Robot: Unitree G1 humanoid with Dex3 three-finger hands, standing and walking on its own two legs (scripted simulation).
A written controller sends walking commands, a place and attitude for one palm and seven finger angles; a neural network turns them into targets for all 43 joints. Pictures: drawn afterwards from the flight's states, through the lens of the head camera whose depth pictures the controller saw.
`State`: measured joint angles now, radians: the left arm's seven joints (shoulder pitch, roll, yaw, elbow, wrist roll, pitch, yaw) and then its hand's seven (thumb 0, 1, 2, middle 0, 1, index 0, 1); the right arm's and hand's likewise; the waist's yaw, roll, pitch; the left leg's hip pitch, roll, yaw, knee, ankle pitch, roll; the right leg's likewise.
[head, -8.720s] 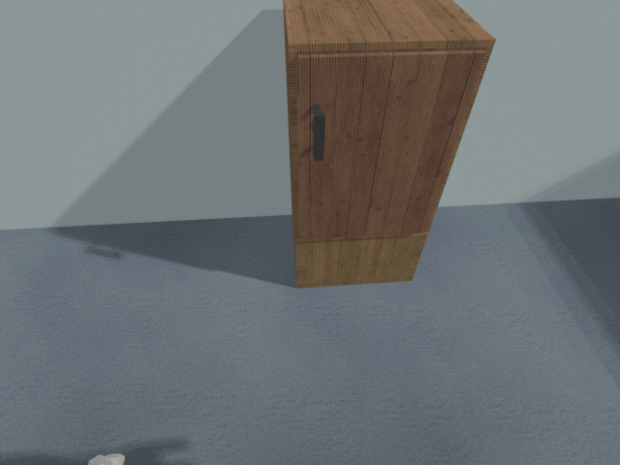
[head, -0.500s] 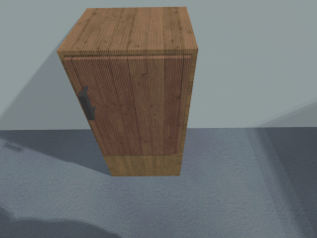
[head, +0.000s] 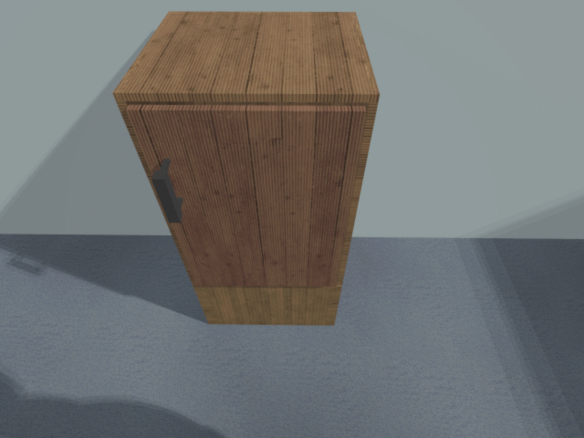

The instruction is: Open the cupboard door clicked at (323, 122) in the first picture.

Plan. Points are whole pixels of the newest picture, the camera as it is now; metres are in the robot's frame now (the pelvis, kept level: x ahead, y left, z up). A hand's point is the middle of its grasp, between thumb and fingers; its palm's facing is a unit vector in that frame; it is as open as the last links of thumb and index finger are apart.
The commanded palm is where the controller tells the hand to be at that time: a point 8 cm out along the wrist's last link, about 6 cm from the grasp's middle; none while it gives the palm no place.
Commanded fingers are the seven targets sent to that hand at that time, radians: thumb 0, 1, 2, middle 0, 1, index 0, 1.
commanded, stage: look again from close up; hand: left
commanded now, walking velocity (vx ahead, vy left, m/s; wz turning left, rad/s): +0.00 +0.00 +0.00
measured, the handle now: (170, 190) +0.57 +0.29 -0.03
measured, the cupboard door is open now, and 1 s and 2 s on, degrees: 0 0 0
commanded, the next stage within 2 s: shuffle to correct the standing spot in 0.02 s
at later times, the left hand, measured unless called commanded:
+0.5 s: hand out of the picture +0.04 +0.20 -0.18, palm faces +0.06 -0.97 -0.22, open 7.4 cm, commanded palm none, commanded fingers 0.00 0.90 0.90 -0.20 -0.30 -0.20 -0.30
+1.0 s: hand out of the picture +0.08 +0.25 -0.18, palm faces +0.03 -0.97 -0.22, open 7.4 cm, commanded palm none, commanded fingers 0.00 0.90 0.90 -0.20 -0.30 -0.20 -0.30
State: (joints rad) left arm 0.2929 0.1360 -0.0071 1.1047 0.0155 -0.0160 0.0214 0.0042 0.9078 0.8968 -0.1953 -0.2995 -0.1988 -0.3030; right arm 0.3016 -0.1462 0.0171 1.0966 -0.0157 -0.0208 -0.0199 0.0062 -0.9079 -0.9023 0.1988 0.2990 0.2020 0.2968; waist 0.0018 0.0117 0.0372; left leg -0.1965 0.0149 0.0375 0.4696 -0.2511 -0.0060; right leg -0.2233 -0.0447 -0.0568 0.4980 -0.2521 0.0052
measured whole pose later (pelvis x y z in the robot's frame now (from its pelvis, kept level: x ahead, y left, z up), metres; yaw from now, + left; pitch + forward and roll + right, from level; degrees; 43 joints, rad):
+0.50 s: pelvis +0.03 +0.02 -0.01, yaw +0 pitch +0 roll +1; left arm 0.28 0.17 0.05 1.05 0.03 0.02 0.03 0.00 0.90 0.90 -0.20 -0.30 -0.20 -0.30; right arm 0.28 -0.17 -0.01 1.04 -0.02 0.00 -0.02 0.00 -0.91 -0.90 0.20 0.30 0.20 0.30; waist 0.02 -0.02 0.05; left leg -0.21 -0.03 0.06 0.56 -0.34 0.03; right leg -0.26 -0.09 -0.03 0.63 -0.36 0.01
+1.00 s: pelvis +0.04 +0.06 -0.01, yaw +0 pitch +0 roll +2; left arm 0.24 0.19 0.02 1.01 0.02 0.01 0.02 0.00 0.91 0.90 -0.19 -0.30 -0.20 -0.30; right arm 0.19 -0.16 -0.01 0.99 -0.03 -0.02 -0.02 0.00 -0.91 -0.90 0.20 0.30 0.20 0.30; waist 0.01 -0.03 0.05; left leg -0.26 -0.01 0.10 0.52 -0.26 0.03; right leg -0.26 -0.04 -0.05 0.60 -0.35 0.00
